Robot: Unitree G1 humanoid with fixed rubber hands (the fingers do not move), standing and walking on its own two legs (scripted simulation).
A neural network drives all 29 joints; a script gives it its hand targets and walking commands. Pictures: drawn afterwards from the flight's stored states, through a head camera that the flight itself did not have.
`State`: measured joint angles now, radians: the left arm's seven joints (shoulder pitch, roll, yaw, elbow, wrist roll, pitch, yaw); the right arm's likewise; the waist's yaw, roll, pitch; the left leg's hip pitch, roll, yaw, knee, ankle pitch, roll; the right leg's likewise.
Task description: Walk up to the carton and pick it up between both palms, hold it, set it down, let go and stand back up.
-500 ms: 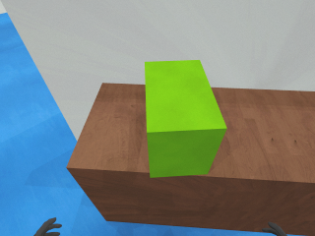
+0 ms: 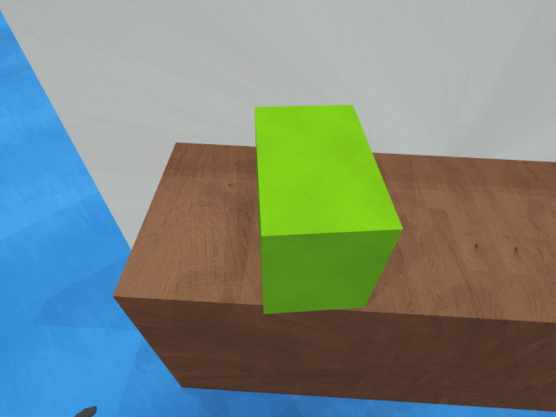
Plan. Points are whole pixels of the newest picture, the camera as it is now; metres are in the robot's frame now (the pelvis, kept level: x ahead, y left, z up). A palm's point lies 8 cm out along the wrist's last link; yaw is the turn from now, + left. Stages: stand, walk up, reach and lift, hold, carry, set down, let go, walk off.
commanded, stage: walk up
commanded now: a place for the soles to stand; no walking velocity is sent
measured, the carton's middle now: (309, 206) +0.46 -0.04 +0.01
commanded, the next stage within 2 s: stand in 0.04 s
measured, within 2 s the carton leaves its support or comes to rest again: neither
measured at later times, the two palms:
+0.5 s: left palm (111, 367) +0.20 +0.27 -0.09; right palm (479, 396) +0.17 -0.30 -0.09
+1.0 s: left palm (127, 380) +0.17 +0.23 -0.06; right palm (488, 412) +0.15 -0.28 -0.06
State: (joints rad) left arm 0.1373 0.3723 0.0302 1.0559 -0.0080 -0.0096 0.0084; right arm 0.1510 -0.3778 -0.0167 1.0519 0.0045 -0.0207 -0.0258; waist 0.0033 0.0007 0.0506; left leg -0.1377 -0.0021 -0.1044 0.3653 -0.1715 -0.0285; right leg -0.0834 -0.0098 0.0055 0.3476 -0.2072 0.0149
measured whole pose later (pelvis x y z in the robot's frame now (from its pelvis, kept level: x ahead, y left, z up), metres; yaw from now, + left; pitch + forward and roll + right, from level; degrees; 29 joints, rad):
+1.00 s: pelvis +0.00 -0.01 +0.00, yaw -2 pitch -5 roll +0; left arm 0.20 0.19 0.09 0.35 0.04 0.34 0.06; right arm 0.20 -0.29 -0.09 0.59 0.02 -0.07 0.11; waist 0.00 -0.01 0.07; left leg -0.11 0.05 0.01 0.40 -0.20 -0.05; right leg -0.09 0.01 0.04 0.44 -0.25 0.00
